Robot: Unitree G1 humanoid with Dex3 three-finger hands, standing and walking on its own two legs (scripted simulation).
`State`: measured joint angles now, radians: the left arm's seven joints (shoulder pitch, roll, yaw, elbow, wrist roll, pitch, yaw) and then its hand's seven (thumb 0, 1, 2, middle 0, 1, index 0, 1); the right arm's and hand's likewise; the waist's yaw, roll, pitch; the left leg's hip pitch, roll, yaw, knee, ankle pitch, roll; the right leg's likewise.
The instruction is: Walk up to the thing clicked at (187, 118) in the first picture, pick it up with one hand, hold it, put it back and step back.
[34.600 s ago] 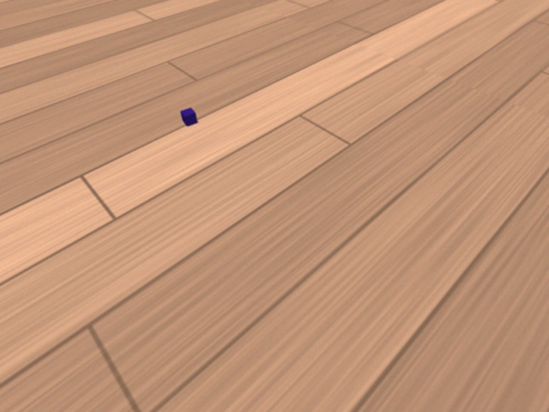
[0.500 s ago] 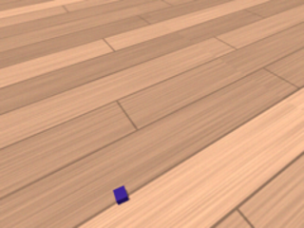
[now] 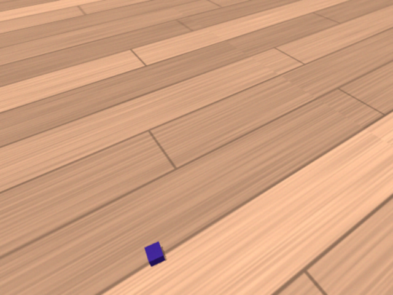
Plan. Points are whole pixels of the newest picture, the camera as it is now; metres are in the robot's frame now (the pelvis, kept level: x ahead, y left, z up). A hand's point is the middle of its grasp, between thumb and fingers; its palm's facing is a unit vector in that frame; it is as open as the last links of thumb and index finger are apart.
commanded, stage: stand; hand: left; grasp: from above
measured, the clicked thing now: (154, 253) +0.44 +0.23 -0.75
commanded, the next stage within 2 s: step back in 0.42 s
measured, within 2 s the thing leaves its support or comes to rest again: neither
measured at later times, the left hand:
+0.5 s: hand out of the picture +0.07 +0.25 -0.16, palm faces +0.00 -0.94 -0.35, open 7.4 cm
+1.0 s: hand out of the picture +0.02 +0.26 -0.16, palm faces -0.01 -0.91 -0.42, open 7.4 cm
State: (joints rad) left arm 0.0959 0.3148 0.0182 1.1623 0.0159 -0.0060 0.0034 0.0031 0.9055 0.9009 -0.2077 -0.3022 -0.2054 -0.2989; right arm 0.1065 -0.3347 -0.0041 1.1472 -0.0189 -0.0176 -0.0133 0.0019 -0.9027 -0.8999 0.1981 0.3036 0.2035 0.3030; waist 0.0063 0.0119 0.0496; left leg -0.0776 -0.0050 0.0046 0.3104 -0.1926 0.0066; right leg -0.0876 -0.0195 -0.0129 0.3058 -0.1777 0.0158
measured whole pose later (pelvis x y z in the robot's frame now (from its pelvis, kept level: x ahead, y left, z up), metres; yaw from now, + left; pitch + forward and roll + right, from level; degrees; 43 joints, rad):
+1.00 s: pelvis -0.11 +0.00 -0.03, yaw +2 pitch -1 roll +0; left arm 0.06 0.36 0.05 0.85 0.05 0.03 0.02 0.00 0.90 0.90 -0.21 -0.30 -0.21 -0.30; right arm 0.15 -0.41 -0.05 0.95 -0.01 0.06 0.00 0.00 -0.90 -0.90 0.20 0.30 0.20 0.30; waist 0.00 0.02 0.18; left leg -0.29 -0.04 -0.10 0.88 -0.50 0.00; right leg -0.42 -0.04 -0.03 0.58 -0.15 -0.01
